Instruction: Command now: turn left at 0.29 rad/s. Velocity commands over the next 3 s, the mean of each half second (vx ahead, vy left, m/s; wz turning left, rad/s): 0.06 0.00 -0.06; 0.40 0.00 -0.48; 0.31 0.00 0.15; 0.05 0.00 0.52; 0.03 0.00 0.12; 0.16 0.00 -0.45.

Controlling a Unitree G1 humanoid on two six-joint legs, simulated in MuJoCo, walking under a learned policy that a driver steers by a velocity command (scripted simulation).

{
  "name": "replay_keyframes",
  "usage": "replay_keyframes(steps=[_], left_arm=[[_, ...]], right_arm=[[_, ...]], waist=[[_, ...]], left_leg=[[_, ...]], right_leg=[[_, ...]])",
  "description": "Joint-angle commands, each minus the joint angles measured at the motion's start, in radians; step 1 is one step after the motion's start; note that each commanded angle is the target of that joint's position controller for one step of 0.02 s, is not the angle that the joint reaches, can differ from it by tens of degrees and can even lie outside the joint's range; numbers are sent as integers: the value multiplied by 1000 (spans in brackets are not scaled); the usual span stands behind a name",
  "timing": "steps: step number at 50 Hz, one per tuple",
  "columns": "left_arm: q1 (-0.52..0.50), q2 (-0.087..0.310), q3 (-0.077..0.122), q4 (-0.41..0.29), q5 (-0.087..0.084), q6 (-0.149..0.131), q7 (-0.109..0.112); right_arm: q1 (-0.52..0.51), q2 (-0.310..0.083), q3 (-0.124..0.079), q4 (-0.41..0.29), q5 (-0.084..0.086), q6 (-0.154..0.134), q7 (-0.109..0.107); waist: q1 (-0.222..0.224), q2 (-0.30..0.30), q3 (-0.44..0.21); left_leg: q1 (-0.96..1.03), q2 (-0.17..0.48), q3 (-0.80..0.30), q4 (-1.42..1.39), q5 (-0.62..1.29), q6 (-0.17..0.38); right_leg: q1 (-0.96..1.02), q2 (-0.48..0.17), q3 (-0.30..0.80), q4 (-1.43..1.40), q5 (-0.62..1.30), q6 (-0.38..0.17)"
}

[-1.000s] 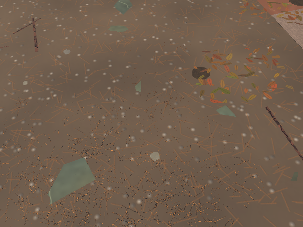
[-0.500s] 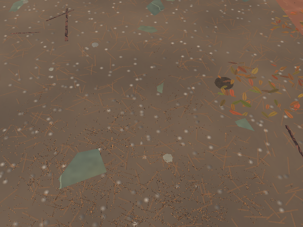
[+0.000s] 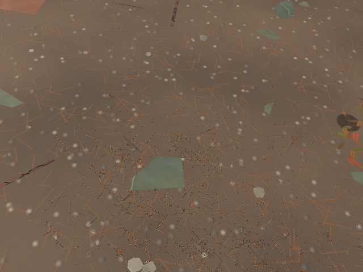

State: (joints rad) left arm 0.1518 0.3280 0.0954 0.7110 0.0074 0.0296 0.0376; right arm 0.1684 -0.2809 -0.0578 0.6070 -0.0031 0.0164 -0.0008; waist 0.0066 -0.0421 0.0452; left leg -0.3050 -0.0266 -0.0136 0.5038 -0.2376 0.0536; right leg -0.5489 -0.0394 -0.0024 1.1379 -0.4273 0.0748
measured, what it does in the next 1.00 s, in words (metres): walks ahead, turning right: right foot, then right foot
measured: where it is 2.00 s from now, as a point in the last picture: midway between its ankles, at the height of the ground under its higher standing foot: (246, 260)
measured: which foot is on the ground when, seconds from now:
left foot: down 0.00-0.72, up 0.74-1.00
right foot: up 0.00-0.22, down 0.24-0.42, up 0.44-0.70, down 0.72-1.00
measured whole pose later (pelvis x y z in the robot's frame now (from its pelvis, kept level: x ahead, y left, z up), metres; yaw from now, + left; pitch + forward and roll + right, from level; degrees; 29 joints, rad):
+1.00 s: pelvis +0.19 -0.15 +0.01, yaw -21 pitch +2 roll +2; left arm 0.39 0.26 0.03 0.70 -0.01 -0.06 0.01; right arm 0.08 -0.30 -0.06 0.68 -0.01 -0.10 0.02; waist 0.05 0.04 0.01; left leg -0.68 0.06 -0.05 0.78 0.00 -0.04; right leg -0.11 0.07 0.07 0.32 -0.24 -0.08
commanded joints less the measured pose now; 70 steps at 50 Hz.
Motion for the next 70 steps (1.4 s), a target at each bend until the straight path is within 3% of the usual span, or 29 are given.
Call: replay_keyframes(steps=[1, 8, 11, 13, 14, 15, 18, 20, 22, 24, 26, 31, 35, 36, 37, 38, 39, 42, 49, 56, 58, 60, 61, 62, 63, 64, 65, 66, 70], left_arm=[[34, 64, 15, -41, -6, -9, 2], [-26, 41, -7, -52, -11, -12, -8], [39, 6, -22, -17, -9, -24, -21], [29, 82, -16, -36, 8, -31, -20], [0, 158, 5, -32, -10, -31, -19], [-12, 129, 6, -43, -23, -31, -25], [-5, 68, -11, -49, -21, -37, -22], [8, 46, -16, -67, -24, -44, -18], [-55, 11, -24, -119, -37, -55, -22], [-84, 47, -11, -147, -41, -58, -27], [-42, 34, -15, -137, -44, -58, -39], [-24, 6, -33, -138, -32, -56, -77], [161, 77, 8, -92, -33, -39, -67], [313, 151, 43, -61, -43, -38, -56], [346, 307, 61, -92, -32, -55, -49], [333, 241, 40, -118, -29, -83, -65], [294, 178, 19, -113, -24, -99, -68], [148, 95, -11, -141, -7, -98, -59], [225, 101, -11, -69, -22, -103, -18], [302, 117, -3, 7, -26, -91, -16], [290, 119, -3, 18, -20, -82, -13], [262, 132, -3, 13, -10, -73, -7], [237, 128, -10, 2, -5, -72, -5], [263, 71, -30, -33, 28, -79, -3], [436, 4, -53, -6, 19, -90, -21], [357, 122, -32, -2, 4, -96, -27], [224, 136, -26, -47, -17, -101, -30], [149, 131, -29, -66, -7, -104, -23], [182, 64, -38, -84, 8, -74, 0]], right_arm=[[-64, -119, -25, -67, -7, -26, -16], [-34, -129, -24, -22, -11, -17, -10], [-61, -64, 5, 6, -10, -22, -4], [-2, -66, 5, 28, -27, -37, -5], [44, -92, -8, 24, -32, -44, -4], [-10, -116, -14, 21, -34, -41, -13], [-26, -92, -24, 3, -21, -18, -32], [29, -98, -33, 5, -4, -22, -28], [119, -174, -57, 35, 8, -46, -21], [144, -161, -55, 49, -3, -79, -27], [89, -133, -48, 45, 16, -90, -24], [42, -189, -68, 56, 18, -91, -2], [70, -167, -58, 78, 26, -83, 13], [62, -107, -37, 66, 3, -87, 13], [26, -22, -11, -26, -22, -105, 8], [-16, -110, -24, -37, 28, -130, 8], [-45, -151, -33, -40, 56, -144, 14], [-5, -150, -38, 3, -7, -147, 10], [-158, -54, -1, 10, -5, -124, 25], [-311, -63, 5, -28, 18, -140, 64], [-281, -75, -1, -22, 15, -141, 71], [-117, -120, -26, 25, -1, -144, 65], [21, -146, -36, 57, -6, -144, 58], [165, -223, -47, 75, -23, -140, 50], [174, -229, -42, 95, -16, -135, 57], [154, -166, -40, 75, 18, -118, 52], [64, -143, -30, 55, 27, -107, 43], [14, -135, -25, 43, 24, -96, 36], [-27, -152, -31, 40, 1, -80, 19]], waist=[[22, 156, -158], [-33, 187, -94], [13, 155, -95], [-14, 61, -109], [-77, -65, -104], [-34, -86, -94], [-39, -72, -83], [-58, 28, -16], [-80, 191, 20], [-80, 132, 39], [-52, 126, 24], [-46, 150, -34], [49, 83, -82], [122, -49, -124], [83, -333, -153], [119, -165, -199], [94, -112, -109], [-1, -46, -37], [39, -36, -27], [92, -47, 39], [71, -59, 26], [-13, -81, -105], [-88, -66, -199], [-100, 117, -364], [-16, 329, -521], [-72, 173, -497], [-69, 131, -320], [-54, 34, -214], [36, 94, -137]], left_leg=[[136, 228, -199, -163, 432, 174], [99, 225, -255, -174, 159, 188], [60, 200, -223, -145, 114, 141], [34, 126, -164, -83, 45, 46], [38, 51, -91, -76, 5, 9], [93, 23, -35, -30, -2, -21], [121, 18, 2, 9, -201, -5], [125, 103, -117, -83, -455, 64], [219, 366, -454, -299, -614, 199], [241, 468, -563, -333, -511, 260], [280, 403, -390, -339, -366, 199], [101, 257, 13, -304, -74, 107], [-15, 249, 123, -16, -36, 47], [-148, 184, 204, 322, -1, -16], [-519, 14, 128, 726, -368, -95], [-646, 15, -61, 862, -331, -80], [-703, 67, -74, 864, -237, -47], [-500, 142, -76, 639, -17, -41], [-366, 66, -9, 199, 315, -105], [-378, 54, 6, -3, 337, -35], [-327, 33, 31, -28, 262, 4], [-98, -47, 93, -36, 247, 53], [130, -14, 61, -52, 398, 93], [498, 208, -211, 48, 765, 187], [793, 444, -646, 3, 859, 385], [715, 377, -610, -56, 692, 338], [565, 330, -467, -80, 664, 292], [402, 287, -391, -114, 694, 264], [80, 202, -275, -196, 724, 250]], right_leg=[[4, -11, 45, -21, 99, 13], [166, -10, 33, -408, 33, 3], [337, -5, 12, -680, 218, -21], [429, -85, 118, -719, 536, -58], [382, -94, 137, -656, 532, -107], [292, -85, 160, -684, 415, -136], [180, -50, 188, -694, 76, -147], [24, 4, 144, -604, -216, -142], [-157, 30, 10, -304, -56, -114], [-296, -49, 105, -38, -102, -115], [-308, -87, 113, -61, -34, -107], [83, -50, -46, -353, 107, -80], [415, 68, -144, -512, 148, -142], [592, 9, 9, -587, 111, -201], [734, -261, 673, -821, -84, -391], [755, -342, 895, -981, -290, -466], [704, -336, 797, -966, -267, -438], [460, -190, 467, -923, 78, -341], [420, -89, 204, -934, 467, -277], [574, -171, 216, -905, 487, -267], [625, -172, 183, -841, 696, -242], [651, -123, 130, -622, 1131, -200], [557, -81, 95, -434, 1139, -159], [288, 1, 70, -91, 690, -106], [-32, 150, 108, 234, -225, -35], [-57, 94, 174, 279, -170, -33], [-116, 49, 148, 246, -108, -30], [-118, 20, 117, 198, -60, -26], [22, -2, 93, -5, 9, 5]])
Next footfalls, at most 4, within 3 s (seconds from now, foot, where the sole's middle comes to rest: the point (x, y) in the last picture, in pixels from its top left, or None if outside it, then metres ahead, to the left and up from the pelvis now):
0.24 right None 0.05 -0.15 -0.78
0.72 right None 0.15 -0.22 -0.78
1.22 left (220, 246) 0.54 -0.16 -0.78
1.70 right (279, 244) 0.56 -0.39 -0.78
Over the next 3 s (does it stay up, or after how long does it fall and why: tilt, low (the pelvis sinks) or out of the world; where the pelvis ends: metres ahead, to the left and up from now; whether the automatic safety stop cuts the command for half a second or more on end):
stays up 0.57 -0.27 -0.02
